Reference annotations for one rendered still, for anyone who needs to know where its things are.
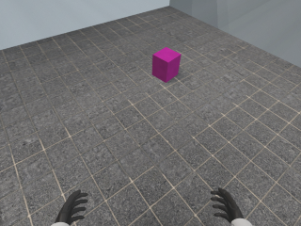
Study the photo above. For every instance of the left robot hand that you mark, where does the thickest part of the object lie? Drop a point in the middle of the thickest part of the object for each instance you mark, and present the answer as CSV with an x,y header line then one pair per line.
x,y
66,212

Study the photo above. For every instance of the carton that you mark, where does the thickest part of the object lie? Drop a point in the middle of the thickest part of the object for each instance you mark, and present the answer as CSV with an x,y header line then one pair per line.
x,y
165,64

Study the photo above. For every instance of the right robot hand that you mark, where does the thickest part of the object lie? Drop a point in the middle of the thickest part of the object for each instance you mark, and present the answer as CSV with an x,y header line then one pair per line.
x,y
230,206

